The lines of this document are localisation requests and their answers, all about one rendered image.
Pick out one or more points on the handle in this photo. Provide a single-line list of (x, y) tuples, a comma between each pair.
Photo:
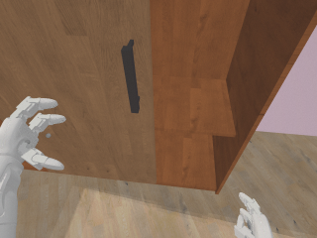
[(130, 75)]

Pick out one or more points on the robot left hand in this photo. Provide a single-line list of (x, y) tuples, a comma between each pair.
[(14, 132)]

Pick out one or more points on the robot left forearm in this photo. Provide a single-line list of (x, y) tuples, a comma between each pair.
[(10, 171)]

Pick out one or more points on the robot right hand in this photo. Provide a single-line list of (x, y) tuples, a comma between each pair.
[(258, 225)]

